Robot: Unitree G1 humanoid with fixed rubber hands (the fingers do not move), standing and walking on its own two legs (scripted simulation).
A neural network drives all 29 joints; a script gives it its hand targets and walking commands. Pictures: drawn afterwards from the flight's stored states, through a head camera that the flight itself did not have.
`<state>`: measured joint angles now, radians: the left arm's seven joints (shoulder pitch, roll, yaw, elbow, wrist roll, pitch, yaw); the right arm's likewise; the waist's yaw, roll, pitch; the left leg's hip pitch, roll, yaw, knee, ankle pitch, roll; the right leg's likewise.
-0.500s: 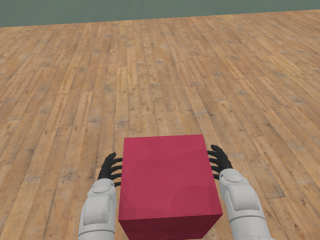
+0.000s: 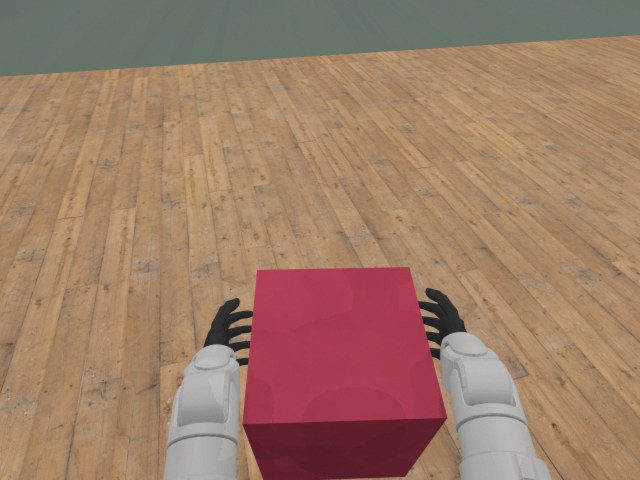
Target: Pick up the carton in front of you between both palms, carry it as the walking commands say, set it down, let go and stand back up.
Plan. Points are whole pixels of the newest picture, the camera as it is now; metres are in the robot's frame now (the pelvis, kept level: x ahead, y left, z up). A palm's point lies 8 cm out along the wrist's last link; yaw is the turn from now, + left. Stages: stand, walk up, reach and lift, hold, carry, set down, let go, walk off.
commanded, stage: hold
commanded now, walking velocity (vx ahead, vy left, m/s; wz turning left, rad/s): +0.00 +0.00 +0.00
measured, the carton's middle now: (334, 377) +0.30 +0.00 -0.04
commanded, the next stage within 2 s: set down in 0.24 s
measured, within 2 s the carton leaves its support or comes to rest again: neither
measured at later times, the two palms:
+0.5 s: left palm (227, 338) +0.32 +0.15 +0.02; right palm (446, 331) +0.32 -0.15 +0.03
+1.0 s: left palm (243, 380) +0.37 +0.15 -0.19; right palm (409, 379) +0.37 -0.15 -0.17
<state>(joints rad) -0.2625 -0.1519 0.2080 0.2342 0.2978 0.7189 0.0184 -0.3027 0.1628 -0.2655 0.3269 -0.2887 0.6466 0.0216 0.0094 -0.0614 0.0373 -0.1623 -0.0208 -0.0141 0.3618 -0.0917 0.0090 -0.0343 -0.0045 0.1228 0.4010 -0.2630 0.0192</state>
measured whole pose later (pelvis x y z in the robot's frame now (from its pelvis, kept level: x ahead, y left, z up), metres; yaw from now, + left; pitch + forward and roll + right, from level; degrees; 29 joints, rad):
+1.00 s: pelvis -0.03 -0.02 -0.10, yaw -2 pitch +35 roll -2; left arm -0.64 -0.03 0.37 0.54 0.24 0.16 -0.05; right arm -0.58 0.19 -0.39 0.47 -0.15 0.13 -0.10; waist 0.01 -0.06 -0.09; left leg -1.35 -0.02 -0.12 0.98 -0.24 -0.05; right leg -1.23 0.11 0.11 1.05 -0.43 0.04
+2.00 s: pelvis -0.08 -0.01 -0.34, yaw -7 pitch +48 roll -5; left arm -1.23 0.18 0.40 0.80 0.19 0.26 0.02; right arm -1.22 -0.02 -0.41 0.80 -0.09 0.21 -0.17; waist 0.07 -0.07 0.02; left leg -2.30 -0.08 -0.15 1.87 -0.40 -0.09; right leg -2.17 0.21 0.07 1.96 -0.64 0.11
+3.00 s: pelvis -0.09 -0.01 -0.39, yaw -9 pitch +40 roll -1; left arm -1.37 0.30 0.38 1.05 0.10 0.17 -0.05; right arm -1.42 -0.15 -0.29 1.05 -0.06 0.14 -0.12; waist 0.11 -0.07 0.28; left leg -2.31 0.02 -0.08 2.09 -0.46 -0.06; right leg -2.22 0.21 0.06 2.18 -0.66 0.09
